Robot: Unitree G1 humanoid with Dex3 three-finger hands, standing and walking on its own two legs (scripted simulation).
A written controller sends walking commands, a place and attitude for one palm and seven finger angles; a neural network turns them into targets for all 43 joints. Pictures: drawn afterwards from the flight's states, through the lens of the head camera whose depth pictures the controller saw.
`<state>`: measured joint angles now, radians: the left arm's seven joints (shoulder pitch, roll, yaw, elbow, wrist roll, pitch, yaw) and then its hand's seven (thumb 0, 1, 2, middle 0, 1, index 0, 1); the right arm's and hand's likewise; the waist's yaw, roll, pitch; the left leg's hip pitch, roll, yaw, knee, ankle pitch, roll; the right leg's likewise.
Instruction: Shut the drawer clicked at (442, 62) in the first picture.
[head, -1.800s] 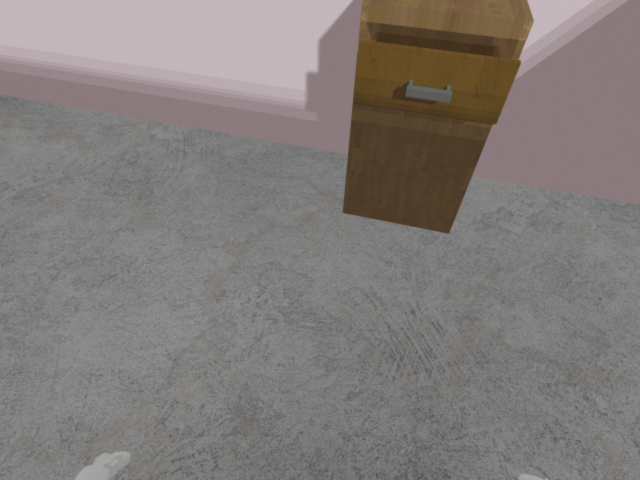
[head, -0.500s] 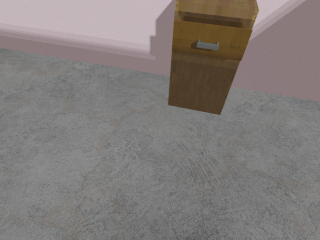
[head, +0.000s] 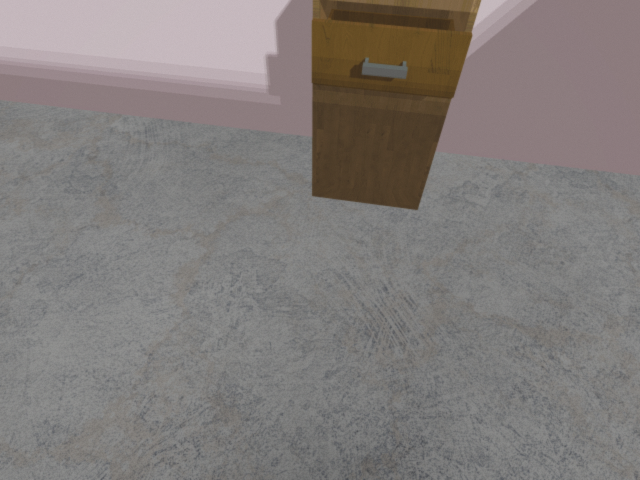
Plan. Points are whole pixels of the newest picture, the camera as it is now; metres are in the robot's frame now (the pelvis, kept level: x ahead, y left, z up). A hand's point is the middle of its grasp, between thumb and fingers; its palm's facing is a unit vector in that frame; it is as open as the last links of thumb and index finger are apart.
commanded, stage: walk to a spot facing it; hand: left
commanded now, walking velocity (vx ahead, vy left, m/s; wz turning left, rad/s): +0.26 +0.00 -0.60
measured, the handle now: (384, 66) +1.15 -0.10 -0.05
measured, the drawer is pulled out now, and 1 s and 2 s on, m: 0.15 0.15 0.15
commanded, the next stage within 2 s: none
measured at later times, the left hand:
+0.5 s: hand out of the picture +0.06 +0.16 -0.15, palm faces -0.14 -0.97 -0.21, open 7.4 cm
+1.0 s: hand (254, 284) +0.47 +0.17 -0.16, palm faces -0.46 -0.87 -0.20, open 7.4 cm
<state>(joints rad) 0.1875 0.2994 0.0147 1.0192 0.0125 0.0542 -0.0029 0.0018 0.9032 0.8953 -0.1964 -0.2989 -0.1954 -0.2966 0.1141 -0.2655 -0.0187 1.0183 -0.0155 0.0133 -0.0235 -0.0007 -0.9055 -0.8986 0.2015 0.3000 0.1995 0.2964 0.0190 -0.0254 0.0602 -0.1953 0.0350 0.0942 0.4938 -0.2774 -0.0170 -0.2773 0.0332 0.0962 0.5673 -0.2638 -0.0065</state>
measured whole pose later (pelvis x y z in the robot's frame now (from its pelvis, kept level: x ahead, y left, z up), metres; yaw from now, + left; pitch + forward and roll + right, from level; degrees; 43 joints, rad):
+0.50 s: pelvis +0.08 -0.03 +0.01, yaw -14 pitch +1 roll +0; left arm 0.46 0.15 0.04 1.02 0.02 -0.05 -0.01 0.00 0.90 0.89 -0.20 -0.30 -0.20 -0.30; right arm 0.16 -0.24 -0.07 0.95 -0.03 0.01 0.01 0.00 -0.91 -0.90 0.20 0.30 0.20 0.30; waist 0.05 0.03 0.02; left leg -0.62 0.11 0.00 1.02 -0.17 -0.08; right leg -0.09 0.10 0.12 0.33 -0.25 -0.08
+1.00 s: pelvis +0.30 +0.02 +0.01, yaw -33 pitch -1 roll -2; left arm 0.22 0.26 0.11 0.94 0.03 0.03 -0.03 0.00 0.91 0.90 -0.19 -0.30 -0.19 -0.30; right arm 0.34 -0.17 -0.03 1.01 -0.01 -0.07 -0.04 -0.01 -0.93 -0.90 0.20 0.30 0.20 0.30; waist 0.02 -0.05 0.03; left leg -0.10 0.03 0.27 0.41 -0.31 0.07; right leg -0.67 -0.04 0.00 1.26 -0.15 0.02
